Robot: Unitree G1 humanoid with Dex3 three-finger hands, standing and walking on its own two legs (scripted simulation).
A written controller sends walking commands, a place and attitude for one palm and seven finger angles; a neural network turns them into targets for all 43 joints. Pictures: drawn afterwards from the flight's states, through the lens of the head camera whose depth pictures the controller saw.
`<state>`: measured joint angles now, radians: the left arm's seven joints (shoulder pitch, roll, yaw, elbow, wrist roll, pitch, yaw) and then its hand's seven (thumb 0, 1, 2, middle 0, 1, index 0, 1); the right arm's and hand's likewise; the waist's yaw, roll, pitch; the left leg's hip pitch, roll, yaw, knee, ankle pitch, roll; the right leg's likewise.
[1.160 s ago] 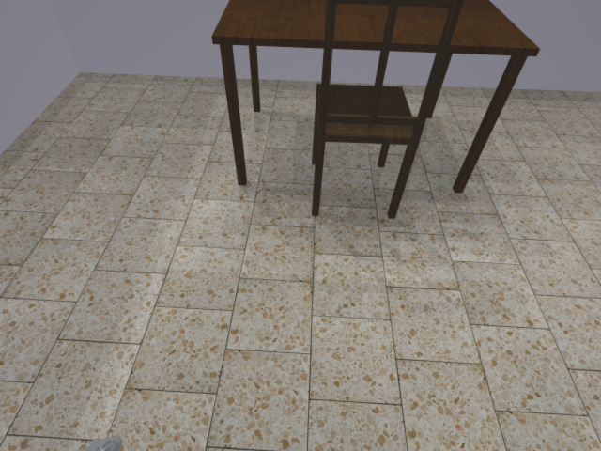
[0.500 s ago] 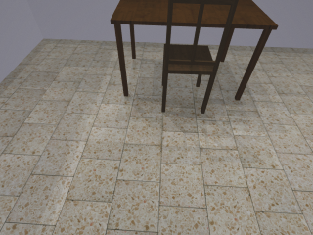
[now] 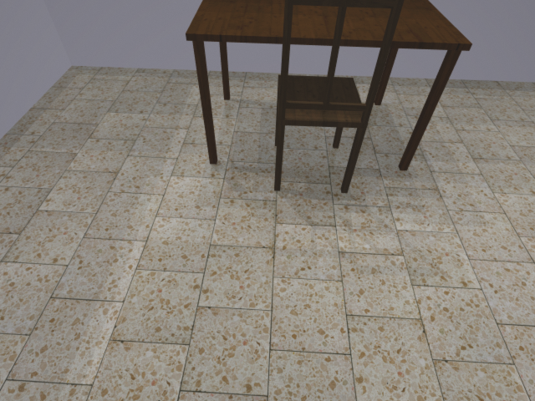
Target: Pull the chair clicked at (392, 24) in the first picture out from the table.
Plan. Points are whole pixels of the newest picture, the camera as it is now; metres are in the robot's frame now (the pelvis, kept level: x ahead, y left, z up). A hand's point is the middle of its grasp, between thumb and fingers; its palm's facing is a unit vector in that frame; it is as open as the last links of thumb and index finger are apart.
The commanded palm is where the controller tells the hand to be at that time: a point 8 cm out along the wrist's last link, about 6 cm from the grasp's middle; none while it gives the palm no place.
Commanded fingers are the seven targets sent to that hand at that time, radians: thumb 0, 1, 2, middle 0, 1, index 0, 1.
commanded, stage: look at it before walking up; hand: left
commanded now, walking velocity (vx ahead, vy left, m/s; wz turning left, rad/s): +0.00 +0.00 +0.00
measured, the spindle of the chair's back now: (333, 59) +1.29 -0.18 -0.06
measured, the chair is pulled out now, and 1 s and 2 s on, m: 0.00 0.00 0.00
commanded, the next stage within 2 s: walk to a spot facing it in 0.28 s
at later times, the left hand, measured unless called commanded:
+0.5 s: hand out of the picture +0.08 +0.24 -0.16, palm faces -0.02 -0.95 -0.31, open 7.4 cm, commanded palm none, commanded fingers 0.00 0.90 0.90 -0.20 -0.30 -0.20 -0.30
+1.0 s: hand out of the picture +0.13 +0.11 -0.17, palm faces -0.17 -0.97 -0.17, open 7.4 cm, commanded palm none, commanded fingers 0.00 0.90 0.90 -0.20 -0.30 -0.20 -0.30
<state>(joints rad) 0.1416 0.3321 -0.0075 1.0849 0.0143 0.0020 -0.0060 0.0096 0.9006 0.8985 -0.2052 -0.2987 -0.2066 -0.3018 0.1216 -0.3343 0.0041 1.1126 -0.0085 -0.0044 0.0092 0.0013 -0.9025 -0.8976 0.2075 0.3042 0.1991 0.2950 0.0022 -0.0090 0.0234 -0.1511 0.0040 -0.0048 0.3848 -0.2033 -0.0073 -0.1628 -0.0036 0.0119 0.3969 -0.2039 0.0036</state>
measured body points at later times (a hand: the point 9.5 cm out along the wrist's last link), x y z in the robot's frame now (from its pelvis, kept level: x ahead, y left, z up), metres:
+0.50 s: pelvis +0.01 +0.00 +0.00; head +0.01 +0.00 +0.45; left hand +0.08 +0.29 -0.14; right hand +0.09 -0.29 -0.14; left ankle +0.00 +0.12 -0.74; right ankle +0.01 -0.12 -0.74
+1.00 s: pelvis +0.14 -0.06 +0.00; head +0.16 -0.08 +0.45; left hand +0.14 +0.16 -0.15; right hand +0.16 -0.32 -0.15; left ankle +0.22 +0.07 -0.66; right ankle +0.06 -0.13 -0.74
